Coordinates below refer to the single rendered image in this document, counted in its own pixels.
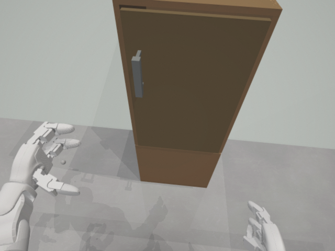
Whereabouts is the handle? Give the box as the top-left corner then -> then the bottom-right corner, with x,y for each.
131,50 -> 144,98

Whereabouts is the left robot hand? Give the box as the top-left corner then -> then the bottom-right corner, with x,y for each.
9,121 -> 81,197

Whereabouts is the right robot hand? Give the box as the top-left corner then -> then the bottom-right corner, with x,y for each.
243,201 -> 286,251

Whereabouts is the cupboard door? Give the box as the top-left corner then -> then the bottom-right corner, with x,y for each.
120,7 -> 272,153

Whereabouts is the left robot forearm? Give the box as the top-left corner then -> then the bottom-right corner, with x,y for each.
0,181 -> 37,251

